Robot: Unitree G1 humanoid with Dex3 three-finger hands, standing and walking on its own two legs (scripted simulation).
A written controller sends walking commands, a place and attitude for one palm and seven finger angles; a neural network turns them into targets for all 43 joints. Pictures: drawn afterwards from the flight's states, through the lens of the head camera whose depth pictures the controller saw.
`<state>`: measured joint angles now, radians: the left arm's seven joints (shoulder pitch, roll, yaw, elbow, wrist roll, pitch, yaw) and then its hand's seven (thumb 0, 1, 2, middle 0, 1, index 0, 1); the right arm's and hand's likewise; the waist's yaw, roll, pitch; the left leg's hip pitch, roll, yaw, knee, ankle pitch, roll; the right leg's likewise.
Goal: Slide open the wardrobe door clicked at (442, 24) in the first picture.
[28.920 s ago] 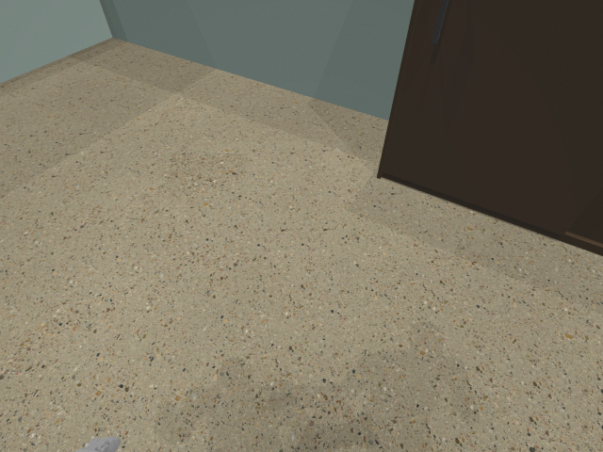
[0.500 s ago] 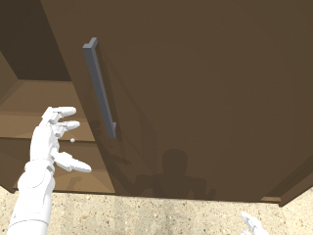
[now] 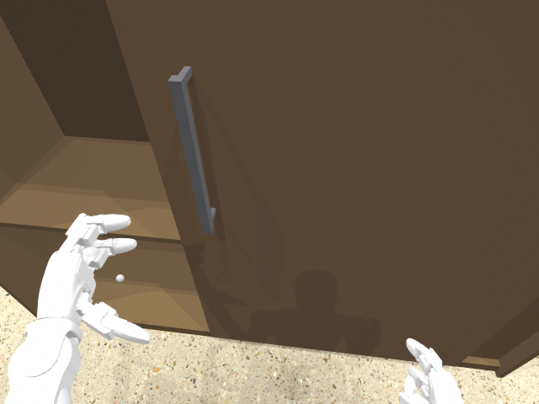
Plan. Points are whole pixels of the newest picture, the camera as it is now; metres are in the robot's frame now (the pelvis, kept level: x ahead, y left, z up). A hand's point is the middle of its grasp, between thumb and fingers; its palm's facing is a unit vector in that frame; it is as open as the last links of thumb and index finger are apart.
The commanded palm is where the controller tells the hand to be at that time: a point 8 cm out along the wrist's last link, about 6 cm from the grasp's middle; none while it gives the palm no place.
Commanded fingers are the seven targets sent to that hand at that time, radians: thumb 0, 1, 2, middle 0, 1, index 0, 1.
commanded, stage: draw the hand back to the body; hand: left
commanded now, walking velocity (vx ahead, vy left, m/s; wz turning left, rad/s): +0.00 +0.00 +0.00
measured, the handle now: (198, 162) +0.45 +0.18 +0.13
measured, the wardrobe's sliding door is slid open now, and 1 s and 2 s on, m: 0.67 0.67 0.67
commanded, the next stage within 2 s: step back with the hand held close in 1.56 s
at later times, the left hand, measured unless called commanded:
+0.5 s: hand (95, 274) +0.22 +0.24 +0.14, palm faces +0.05 -1.00 -0.07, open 14.6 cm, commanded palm +0.19 +0.29 +0.15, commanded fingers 0.00 -0.30 0.32 -0.24 -1.00 -0.24 -1.00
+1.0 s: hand (58, 251) +0.23 +0.28 +0.17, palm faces +0.42 -0.83 -0.36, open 10.6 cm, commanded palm +0.18 +0.31 +0.19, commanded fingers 0.00 0.61 0.76 -0.21 -0.47 -0.21 -0.47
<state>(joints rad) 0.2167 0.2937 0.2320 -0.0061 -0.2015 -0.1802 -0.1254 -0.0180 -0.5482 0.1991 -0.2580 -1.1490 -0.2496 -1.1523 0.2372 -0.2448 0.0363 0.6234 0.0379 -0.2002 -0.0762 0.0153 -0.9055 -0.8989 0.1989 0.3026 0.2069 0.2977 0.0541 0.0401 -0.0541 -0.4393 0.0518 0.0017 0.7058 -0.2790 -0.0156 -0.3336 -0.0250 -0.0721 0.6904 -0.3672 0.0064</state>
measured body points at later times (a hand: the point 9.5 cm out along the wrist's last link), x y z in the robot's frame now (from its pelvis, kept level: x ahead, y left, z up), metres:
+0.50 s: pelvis +0.01 +0.00 +0.01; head -0.02 -0.01 +0.46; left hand +0.21 +0.29 +0.15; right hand +0.19 -0.23 -0.05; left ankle +0.06 +0.13 -0.72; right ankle +0.00 -0.12 -0.72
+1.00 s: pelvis +0.03 +0.02 +0.03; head +0.01 +0.01 +0.47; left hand +0.20 +0.32 +0.19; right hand +0.21 -0.20 -0.05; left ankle +0.06 +0.13 -0.72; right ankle +0.00 -0.12 -0.72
